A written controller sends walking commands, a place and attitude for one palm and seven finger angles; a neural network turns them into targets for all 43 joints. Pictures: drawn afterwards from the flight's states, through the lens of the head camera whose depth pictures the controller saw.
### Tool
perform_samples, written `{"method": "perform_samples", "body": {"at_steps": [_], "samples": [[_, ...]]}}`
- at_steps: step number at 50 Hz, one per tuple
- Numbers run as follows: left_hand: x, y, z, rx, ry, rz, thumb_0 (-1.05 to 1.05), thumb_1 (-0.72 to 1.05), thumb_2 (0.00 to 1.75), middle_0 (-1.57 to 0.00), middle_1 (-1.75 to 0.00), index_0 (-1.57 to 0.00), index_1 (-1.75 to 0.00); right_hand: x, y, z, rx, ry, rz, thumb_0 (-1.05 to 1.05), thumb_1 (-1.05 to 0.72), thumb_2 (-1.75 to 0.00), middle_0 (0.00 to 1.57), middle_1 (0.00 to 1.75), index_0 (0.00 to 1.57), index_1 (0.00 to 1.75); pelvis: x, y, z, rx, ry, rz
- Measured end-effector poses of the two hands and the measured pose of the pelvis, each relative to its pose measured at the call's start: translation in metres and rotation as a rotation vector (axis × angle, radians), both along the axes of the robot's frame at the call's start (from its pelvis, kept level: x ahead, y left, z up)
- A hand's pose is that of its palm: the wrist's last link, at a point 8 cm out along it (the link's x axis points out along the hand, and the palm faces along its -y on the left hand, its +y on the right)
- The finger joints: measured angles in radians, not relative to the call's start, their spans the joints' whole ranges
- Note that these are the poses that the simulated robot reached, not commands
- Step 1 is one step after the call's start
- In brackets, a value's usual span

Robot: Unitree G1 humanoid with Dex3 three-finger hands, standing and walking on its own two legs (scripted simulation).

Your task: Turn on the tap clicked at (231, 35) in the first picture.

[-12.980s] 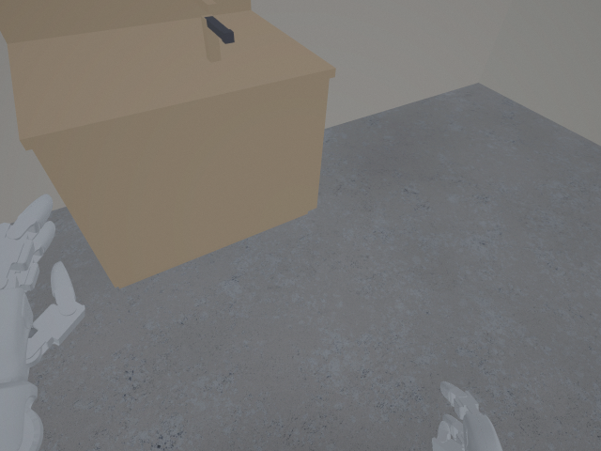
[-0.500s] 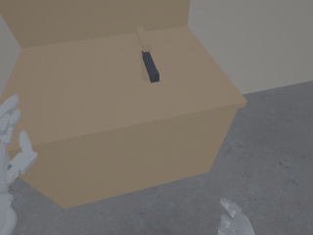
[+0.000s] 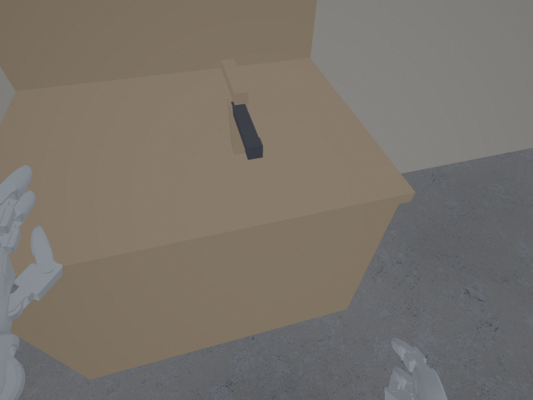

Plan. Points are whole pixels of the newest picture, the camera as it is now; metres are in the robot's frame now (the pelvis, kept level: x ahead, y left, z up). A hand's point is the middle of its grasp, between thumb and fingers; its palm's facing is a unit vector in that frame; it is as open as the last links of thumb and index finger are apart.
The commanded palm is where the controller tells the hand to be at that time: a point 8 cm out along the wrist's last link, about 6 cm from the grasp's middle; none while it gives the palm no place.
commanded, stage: shuffle to correct the standing spot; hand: left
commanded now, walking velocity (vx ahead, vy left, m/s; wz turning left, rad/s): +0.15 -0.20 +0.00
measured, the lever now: (253, 148) +0.51 +0.06 +0.10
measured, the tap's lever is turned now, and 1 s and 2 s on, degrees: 0 0 0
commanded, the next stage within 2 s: come to a stop and stand still in 1.22 s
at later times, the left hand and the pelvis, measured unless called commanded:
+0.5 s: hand (152, 209) +0.29 +0.16 +0.18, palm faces +0.31 -0.82 -0.48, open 7.4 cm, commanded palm +0.22 +0.21 +0.18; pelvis +0.05 -0.06 -0.01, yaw -4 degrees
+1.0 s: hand (285, 178) +0.33 +0.01 +0.20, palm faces +0.39 -0.79 -0.48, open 7.4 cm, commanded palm +0.28 +0.05 +0.18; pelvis +0.10 -0.22 -0.02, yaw -3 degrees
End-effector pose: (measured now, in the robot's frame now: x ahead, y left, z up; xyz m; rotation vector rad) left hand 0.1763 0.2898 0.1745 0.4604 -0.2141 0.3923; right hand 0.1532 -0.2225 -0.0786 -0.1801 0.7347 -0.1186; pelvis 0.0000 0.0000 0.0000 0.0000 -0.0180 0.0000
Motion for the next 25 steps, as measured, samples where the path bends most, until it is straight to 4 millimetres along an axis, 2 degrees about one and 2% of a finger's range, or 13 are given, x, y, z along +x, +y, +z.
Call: {"method": "perform_samples", "body": {"at_steps": [7,12,15,18,21,25], "samples": [[0.018,-0.024,0.006,-0.013,-0.072,-0.049,0.02,0.89,0.9,-0.21,-0.3,-0.21,-0.3,0.021,-0.002,-0.006,0.023,0.024,0.038,0.01,-0.9,-0.9,0.2,0.3,0.21,0.3,0.011,-0.014,-0.005,-0.008,0.001,0.005],[0.03,-0.027,0.01,0.003,-0.089,-0.079,0.02,0.89,0.9,-0.21,-0.3,-0.21,-0.31,0.032,-0.01,0.001,-0.013,0.032,0.03,0.01,-0.9,-0.9,0.2,0.3,0.21,0.3,0.021,-0.016,-0.004,0.022,0.004,-0.022],[0.043,-0.028,0.009,0.049,-0.124,-0.113,0.02,0.89,0.9,-0.21,-0.3,-0.21,-0.3,0.04,-0.018,-0.007,-0.033,-0.014,0.003,0.01,-0.9,-0.9,0.2,0.3,0.21,0.3,0.027,-0.014,-0.019,0.029,-0.015,-0.054],[0.061,-0.036,0.01,0.075,-0.132,-0.131,0.02,0.89,0.9,-0.21,-0.3,-0.21,-0.3,0.039,-0.023,-0.01,-0.005,-0.008,-0.02,0.01,-0.9,-0.9,0.2,0.3,0.21,0.3,0.03,-0.025,-0.019,0.049,-0.039,-0.066],[0.073,-0.053,0.017,0.088,-0.114,-0.143,0.02,0.89,0.9,-0.21,-0.3,-0.21,-0.3,0.035,-0.031,-0.01,0.025,0.022,-0.01,0.01,-0.9,-0.9,0.2,0.3,0.21,0.3,0.034,-0.039,-0.011,0.026,-0.029,-0.056],[0.075,-0.087,0.027,0.141,-0.08,-0.165,0.02,0.89,0.9,-0.2,-0.3,-0.21,-0.3,0.033,-0.052,-0.016,0.067,0.045,-0.016,0.01,-0.9,-0.9,0.2,0.3,0.21,0.3,0.046,-0.062,-0.007,-0.008,-0.01,-0.07]]}}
